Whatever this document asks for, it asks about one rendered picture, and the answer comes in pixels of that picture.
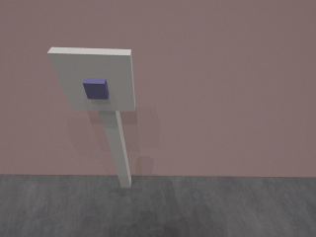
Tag panel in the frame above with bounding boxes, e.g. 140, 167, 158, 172
47, 47, 136, 189

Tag button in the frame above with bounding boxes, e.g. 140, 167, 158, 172
83, 78, 110, 100

